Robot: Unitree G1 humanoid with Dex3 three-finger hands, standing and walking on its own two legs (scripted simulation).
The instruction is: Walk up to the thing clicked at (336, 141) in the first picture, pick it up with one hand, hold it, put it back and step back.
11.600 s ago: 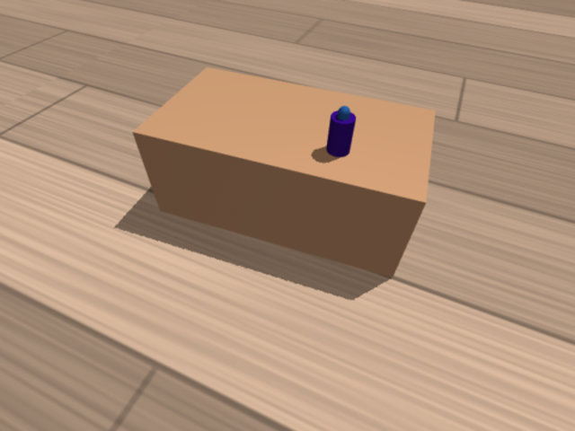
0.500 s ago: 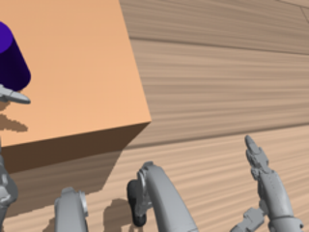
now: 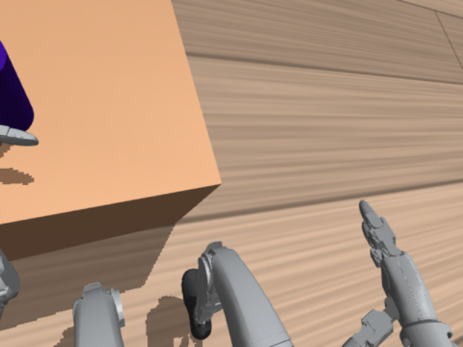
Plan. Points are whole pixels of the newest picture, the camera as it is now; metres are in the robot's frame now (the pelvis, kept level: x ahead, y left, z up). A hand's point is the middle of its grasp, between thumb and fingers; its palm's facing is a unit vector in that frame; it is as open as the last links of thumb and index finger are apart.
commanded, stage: close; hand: left
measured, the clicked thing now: out of the picture +0.56 +0.22 -0.03
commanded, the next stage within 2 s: settle in 0.50 s
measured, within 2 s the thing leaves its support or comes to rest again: leaves its support in 1.10 s
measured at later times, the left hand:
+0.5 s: hand out of the picture +0.55 +0.23 -0.05, palm faces +0.24 -0.97 -0.01, open 12.3 cm
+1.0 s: hand out of the picture +0.55 +0.21 -0.04, palm faces +0.22 -0.98 -0.02, open 11.6 cm
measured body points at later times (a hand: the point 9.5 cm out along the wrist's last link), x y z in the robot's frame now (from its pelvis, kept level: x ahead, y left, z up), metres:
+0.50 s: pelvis -0.01 +0.00 +0.00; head +0.21 +0.09 +0.38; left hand +0.53 +0.28 -0.04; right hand +0.17 -0.25 +0.10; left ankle +0.02 +0.12 -0.54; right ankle +0.10 -0.14 -0.54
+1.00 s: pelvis +0.00 +0.01 +0.01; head +0.21 +0.10 +0.40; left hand +0.53 +0.27 -0.04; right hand +0.17 -0.25 +0.10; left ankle +0.02 +0.12 -0.54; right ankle +0.10 -0.14 -0.54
